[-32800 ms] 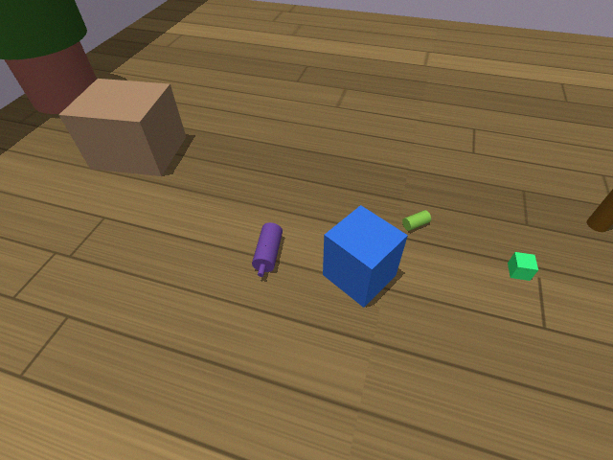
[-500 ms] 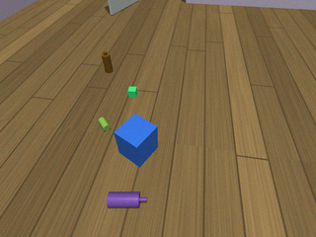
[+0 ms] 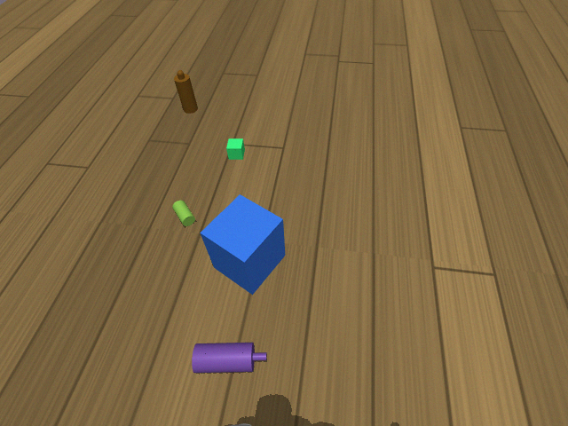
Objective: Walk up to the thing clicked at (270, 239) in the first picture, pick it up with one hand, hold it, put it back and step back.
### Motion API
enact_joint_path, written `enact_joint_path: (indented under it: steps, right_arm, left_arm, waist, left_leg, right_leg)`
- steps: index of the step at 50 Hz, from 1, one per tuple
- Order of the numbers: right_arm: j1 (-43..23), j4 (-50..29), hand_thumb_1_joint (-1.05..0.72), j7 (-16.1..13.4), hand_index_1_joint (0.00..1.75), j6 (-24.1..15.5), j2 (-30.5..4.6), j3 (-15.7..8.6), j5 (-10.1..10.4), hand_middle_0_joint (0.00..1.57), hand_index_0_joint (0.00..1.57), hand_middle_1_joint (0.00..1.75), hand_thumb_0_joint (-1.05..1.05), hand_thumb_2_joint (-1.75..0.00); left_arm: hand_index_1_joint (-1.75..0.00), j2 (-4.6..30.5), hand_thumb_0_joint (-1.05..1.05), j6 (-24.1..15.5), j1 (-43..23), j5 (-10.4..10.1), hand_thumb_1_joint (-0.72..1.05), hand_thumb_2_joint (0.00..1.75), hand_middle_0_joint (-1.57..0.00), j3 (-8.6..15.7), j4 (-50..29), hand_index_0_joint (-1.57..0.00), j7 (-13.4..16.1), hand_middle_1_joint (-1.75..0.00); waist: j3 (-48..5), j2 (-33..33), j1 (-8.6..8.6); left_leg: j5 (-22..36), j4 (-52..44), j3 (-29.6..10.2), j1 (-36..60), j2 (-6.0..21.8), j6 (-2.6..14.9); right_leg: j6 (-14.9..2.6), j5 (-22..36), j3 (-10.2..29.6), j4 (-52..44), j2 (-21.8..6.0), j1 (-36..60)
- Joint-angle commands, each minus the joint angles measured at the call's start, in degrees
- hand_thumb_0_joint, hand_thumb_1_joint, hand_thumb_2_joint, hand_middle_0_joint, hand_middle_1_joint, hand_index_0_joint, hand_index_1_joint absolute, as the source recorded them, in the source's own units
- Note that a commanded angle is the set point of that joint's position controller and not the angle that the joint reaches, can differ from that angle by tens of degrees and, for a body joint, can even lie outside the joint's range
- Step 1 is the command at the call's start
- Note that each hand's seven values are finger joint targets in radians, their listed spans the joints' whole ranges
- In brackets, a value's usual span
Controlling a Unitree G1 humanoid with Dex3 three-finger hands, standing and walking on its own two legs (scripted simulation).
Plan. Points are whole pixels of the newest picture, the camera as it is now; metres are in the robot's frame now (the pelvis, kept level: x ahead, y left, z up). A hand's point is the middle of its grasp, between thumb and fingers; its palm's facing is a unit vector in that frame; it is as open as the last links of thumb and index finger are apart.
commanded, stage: walk up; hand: left
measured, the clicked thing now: (231, 357) +0.41 +0.22 -0.72
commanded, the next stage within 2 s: none
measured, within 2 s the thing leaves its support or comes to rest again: neither
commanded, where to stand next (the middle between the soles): +0.03 +0.01 m, yaw +0 degrees
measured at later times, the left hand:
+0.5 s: hand out of the picture +0.01 +0.26 -0.13, palm faces +0.01 -0.88 -0.47, open 7.4 cm
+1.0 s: hand out of the picture +0.05 +0.27 -0.16, palm faces +0.03 -0.92 -0.39, open 7.4 cm
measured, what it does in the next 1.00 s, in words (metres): steps on the spot: right foot, then left foot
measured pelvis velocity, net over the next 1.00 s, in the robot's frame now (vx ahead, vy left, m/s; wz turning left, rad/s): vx -0.03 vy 0.00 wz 0.06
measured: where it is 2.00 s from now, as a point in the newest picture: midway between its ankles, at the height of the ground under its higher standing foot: outside the picture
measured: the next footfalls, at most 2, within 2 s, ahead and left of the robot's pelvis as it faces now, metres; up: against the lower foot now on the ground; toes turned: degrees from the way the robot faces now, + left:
right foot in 0.28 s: -0.01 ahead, -0.15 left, +0.00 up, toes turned -1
left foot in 0.62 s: -0.01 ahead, +0.13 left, +0.00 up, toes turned +4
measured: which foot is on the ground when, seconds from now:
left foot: down 0.00-0.30, up 0.32-0.60, down 0.62-1.00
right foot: down 0.00-0.04, up 0.06-0.26, down 0.28-0.62, up 0.64-0.94, down 0.96-1.00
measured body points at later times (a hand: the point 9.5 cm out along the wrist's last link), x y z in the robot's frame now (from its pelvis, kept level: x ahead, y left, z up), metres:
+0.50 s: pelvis -0.06 -0.02 -0.01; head +0.00 -0.05 +0.44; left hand +0.01 +0.31 -0.10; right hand +0.06 -0.33 -0.15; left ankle -0.07 +0.14 -0.68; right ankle -0.05 -0.15 -0.73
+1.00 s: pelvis -0.03 +0.00 -0.02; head +0.01 -0.01 +0.43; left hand +0.05 +0.32 -0.13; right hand +0.07 -0.32 -0.14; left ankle -0.05 +0.13 -0.73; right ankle +0.07 -0.11 -0.73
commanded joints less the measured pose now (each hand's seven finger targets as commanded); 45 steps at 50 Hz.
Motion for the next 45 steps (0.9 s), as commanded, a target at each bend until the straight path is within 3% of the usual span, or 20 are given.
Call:
enact_joint_path:
  steps: [1, 2, 3, 7, 10, 13, 14, 15, 16, 18, 20, 22, 24, 27, 30, 32, 33, 35, 41, 45]
  right_arm:
    - [3.53, -4.02, -0.9, -2.17, 0.3, -1.07, -17.81, -4.83, 0.88, 0.2, 0.2, 0.3, 0.0, -0.9]
    - [3.84, -4.48, -0.9, -2.59, 0.3, -0.97, -18.16, -5.2, 1.1, 0.2, 0.2, 0.3, 0.0, -0.9]
    - [2.94, -4.82, -0.9, -3.19, 0.3, -0.82, -17.64, -5.35, 0.99, 0.2, 0.2, 0.3, 0.0, -0.9]
    - [-5.48, -8.04, -0.9, -3.57, 0.3, 0.08, -14.47, -4.07, -0.28, 0.2, 0.2, 0.3, 0.0, -0.9]
    - [-7.49, -9.9, -0.9, -2.09, 0.3, 1.63, -13.06, -3.69, -1.27, 0.2, 0.2, 0.3, 0.0, -0.9]
    - [-9.83, -11.54, -0.9, -0.73, 0.3, 3.9, -11.6, -3.66, -0.15, 0.2, 0.2, 0.3, 0.0, -0.9]
    - [-8.68, -12.1, -0.9, -0.63, 0.3, 4.29, -8.83, -2.97, 0.63, 0.2, 0.2, 0.3, 0.0, -0.9]
    - [-8.43, -13.36, -0.9, -1.21, 0.3, 4.65, -7.49, -3.0, 0.62, 0.2, 0.2, 0.3, 0.0, -0.9]
    - [-9.9, -13.97, -0.9, -1.86, 0.3, 5.32, -10.87, -4.22, -0.46, 0.2, 0.2, 0.3, 0.0, -0.9]
    - [-4.89, -11.7, -0.9, -1.47, 0.3, 4.98, -11.62, -5.19, 0.19, 0.2, 0.2, 0.3, 0.0, -0.9]
    - [-1.21, -10.16, -0.9, -0.81, 0.3, 3.35, -11.64, -5.12, 0.48, 0.2, 0.2, 0.3, 0.0, -0.9]
    - [-2.14, -9.67, -0.9, 0.79, 0.3, 1.5, -12.3, -5.09, -0.38, 0.2, 0.2, 0.3, 0.0, -0.9]
    - [-6.54, -12.01, -0.9, 2.28, 0.3, 0.45, -13.09, -5.35, -1.07, 0.2, 0.2, 0.3, 0.0, -0.9]
    - [-7.11, -12.34, -0.9, 2.7, 0.3, -0.66, -11.88, -4.99, -1.97, 0.2, 0.2, 0.3, 0.0, -0.9]
    - [9.29, -6.82, -0.9, 2.58, 0.3, -1.94, -11.24, -6.19, -1.95, 0.2, 0.2, 0.3, 0.0, -0.9]
    - [12.89, -8.4, -0.9, 1.62, 0.3, -2.47, -20.3, -7.81, -2.95, 0.2, 0.2, 0.3, 0.0, -0.9]
    - [10.75, -9.08, -0.9, 1.55, 0.3, -2.37, -21.51, -7.97, -1.58, 0.2, 0.2, 0.3, 0.0, -0.9]
    - [6.4, -10.04, -0.9, 0.55, 0.3, -3.43, -16.46, -5.73, -0.84, 0.2, 0.2, 0.3, 0.0, -0.9]
    - [2.63, -10.54, -0.9, -1.82, 0.3, -3.23, -13.87, -3.66, 0.07, 0.2, 0.2, 0.3, 0.0, -0.9]
    - [0.54, -12.0, -0.9, -2.48, 0.3, 0.16, -14.02, -4.08, 0.85, 0.2, 0.2, 0.3, 0.0, -0.9]
  left_arm:
    - [-0.3, 12.01, 0.0, 2.05, -2.93, -2.41, 0.9, 0.9, -0.2, 3.62, -8.28, -0.2, 1.43, -0.3]
    - [-0.3, 11.87, 0.0, 2.77, -3.54, -1.84, 0.9, 0.9, -0.2, 3.97, -8.1, -0.2, 1.65, -0.3]
    - [-0.3, 11.73, 0.0, 3.44, -3.9, -1.32, 0.9, 0.9, -0.2, 4.0, -8.47, -0.2, 1.82, -0.3]
    - [-0.3, 11.15, 0.0, 3.07, -0.08, -1.46, 0.9, 0.9, -0.2, 3.65, -6.72, -0.2, 1.15, -0.3]
    - [-0.3, 11.0, 0.0, 1.87, 1.72, -1.47, 0.9, 0.9, -0.2, 4.18, -5.37, -0.2, 1.38, -0.3]
    - [-0.3, 12.8, 0.0, 0.24, 4.26, -0.23, 0.9, 0.9, -0.2, 5.26, -4.65, -0.2, 2.53, -0.3]
    - [-0.3, 17.49, 0.0, -0.32, 3.12, 1.19, 0.9, 0.9, -0.2, 6.4, -5.88, -0.2, 2.73, -0.3]
    - [-0.3, 24.6, 0.0, -0.3, 0.04, 1.19, 0.9, 0.9, -0.2, 7.89, -8.09, -0.2, 2.61, -0.3]
    - [-0.3, 25.93, 0.0, -0.7, -1.0, 1.68, 0.9, 0.9, -0.2, 7.71, -9.99, -0.2, 2.88, -0.3]
    - [-0.3, 19.34, 0.0, -0.79, -6.28, 1.07, 0.9, 0.9, -0.2, 7.0, -10.2, -0.2, 3.37, -0.3]
    - [-0.3, 15.85, 0.0, -1.91, -5.03, 2.39, 0.9, 0.9, -0.2, 6.5, -11.11, -0.2, 2.96, -0.3]
    - [-0.3, 15.14, 0.0, -2.67, -0.05, 3.26, 0.9, 0.9, -0.2, 6.85, -11.31, -0.2, 1.15, -0.3]
    - [-0.3, 18.13, 0.0, -3.02, 5.03, 3.25, 0.9, 0.9, -0.2, 8.24, -11.32, -0.2, -0.01, -0.3]
    - [-0.3, 20.63, 0.0, -2.75, 6.98, 2.39, 0.9, 0.9, -0.2, 8.31, -11.26, -0.2, -0.67, -0.3]
    - [-0.3, 16.55, 0.0, -2.09, 1.33, 1.66, 0.9, 0.9, -0.2, 6.16, -13.23, -0.2, -1.11, -0.3]
    - [-0.3, 10.54, 0.0, -1.71, -1.35, 0.65, 0.9, 0.9, -0.2, 3.98, -15.71, -0.2, -0.36, -0.3]
    - [-0.3, 16.33, 0.0, -2.08, -3.04, 0.94, 0.9, 0.9, -0.2, 5.1, -14.64, -0.2, 0.38, -0.3]
    - [-0.3, 14.72, 0.0, -2.18, 2.27, 0.57, 0.9, 0.9, -0.2, 4.81, -11.57, -0.2, -0.66, -0.3]
    - [-0.3, 11.93, 0.0, 0.15, 2.58, -0.29, 0.9, 0.9, -0.2, 4.41, -9.61, -0.2, -0.68, -0.3]
    - [-0.3, 12.35, 0.0, 1.74, 2.93, -0.47, 0.9, 0.9, -0.2, 4.81, -9.53, -0.2, -0.2, -0.3]
  waist:
    - [-14.41, 2.03, -2.4]
    - [-15.86, 7.38, -3.6]
    - [-16.59, 5.77, -3.16]
    - [-13.98, 6.22, 0.44]
    - [-12.65, 10.45, -0.09]
    - [-13.58, 7.44, 2.37]
    - [-11.15, -3.89, 1.92]
    - [-11.07, -15.48, 1.87]
    - [-8.61, -13.69, 3.22]
    - [-7.49, -3.93, -1.87]
    - [-12.0, -8.86, -1.37]
    - [-12.3, -14.65, 3.21]
    - [-7.95, -15.95, 6.47]
    - [-2.56, -14.47, 5.21]
    - [-8.97, -6.49, -4.96]
    - [-5.41, 12.28, -7.33]
    - [-0.33, 5.92, -6.97]
    - [0.19, 0.93, -2.42]
    - [-1.62, 7.34, 0.15]
    - [-4.53, 9.07, 0.6]
  left_leg:
    - [54.37, -3.15, -14.08, 15.43, 15.27, 11.41]
    - [60.31, -4.36, -21.49, 17.01, 20.8, 16.26]
    - [55.74, -4.54, -21.38, 15.88, 21.94, 17.39]
    - [32.77, -2.11, -9.34, 5.88, 15.01, 13.46]
    - [29.5, 0.34, -8.34, 5.09, 12.2, 12.37]
    - [20.03, 10.3, -6.4, -0.04, 7.06, 6.5]
    - [4.63, 18.15, -6.49, -10.29, 0.56, 3.04]
    - [-28.38, 30.22, -6.59, -14.45, -7.1, 0.15]
    - [-30.09, 41.46, -13.91, -13.87, -4.68, -0.39]
    - [-22.84, 47.47, -15.44, -15.49, -5.86, -0.82]
    - [-16.87, 39.88, -9.79, -13.68, -3.76, -1.64]
    - [-18.21, 27.17, -2.9, -17.17, -3.43, -1.54]
    - [-22.73, 17.95, -2.39, -20.06, -2.5, -1.31]
    - [-23.77, 6.51, -0.31, -12.37, 0.0, 0.08]
    - [-10.86, -10.04, 3.56, 18.3, -3.17, 2.08]
    - [-37.22, -21.32, -35.28, 21.31, 18.22, 9.83]
    - [-36.29, -22.29, -36.08, 11.63, 21.22, 14.32]
    - [-20.93, -17.97, -25.19, 12.24, 16.37, 12.7]
    - [39.91, -5.28, -4.65, 3.46, 13.23, 9.64]
    - [29.16, -0.08, -4.29, 2.07, 10.34, 7.87]
  right_leg:
    - [0.8, 18.57, 1.99, 19.28, 2.33, -10.21]
    - [0.05, -10.75, 4.16, 27.89, 4.25, -12.89]
    - [-0.73, -16.55, 8.16, 35.14, 3.4, -14.6]
    - [-1.34, -10.45, 7.52, 31.82, 1.18, -13.82]
    - [0.66, -6.74, 0.81, 17.72, 0.82, -11.15]
    - [0.67, 13.09, -0.01, -1.54, 0.34, -3.8]
    - [-1.76, 22.21, 14.58, -6.1, -9.53, -2.08]
    - [-12.7, 34.93, 31.48, -9.23, -26.01, -8.0]
    - [-18.84, 36.43, 36.92, -9.12, -28.86, -13.55]
    - [-14.08, 36.35, 19.3, -3.07, -19.14, -10.3]
    - [-10.8, 20.75, 12.8, -2.69, -12.77, -2.19]
    - [-10.59, -8.13, 13.69, -7.91, -10.5, 6.06]
    - [-13.4, -20.62, 21.68, -11.05, -15.45, 8.42]
    - [-13.5, -11.88, 19.5, -11.44, -17.58, 0.18]
    - [-7.71, -2.44, 6.04, 2.91, -9.56, -17.0]
    - [-1.76, -12.38, 1.17, 26.92, 2.03, -40.7]
    - [-2.33, -10.98, 8.8, 29.14, -2.08, -36.57]
    - [-1.83, -5.45, 10.4, 28.7, -2.63, -33.22]
    - [-0.41, 1.31, 2.46, 16.63, -1.7, -14.63]
    - [-1.19, 6.01, -1.04, 7.68, 0.59, -9.6]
